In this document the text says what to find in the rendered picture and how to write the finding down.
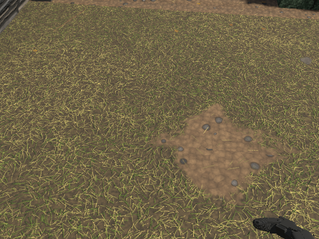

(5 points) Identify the robot right hand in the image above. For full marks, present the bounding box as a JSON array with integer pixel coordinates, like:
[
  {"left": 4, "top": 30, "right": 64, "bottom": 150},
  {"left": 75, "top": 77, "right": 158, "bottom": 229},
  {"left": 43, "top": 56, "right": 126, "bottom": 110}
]
[{"left": 252, "top": 216, "right": 315, "bottom": 239}]

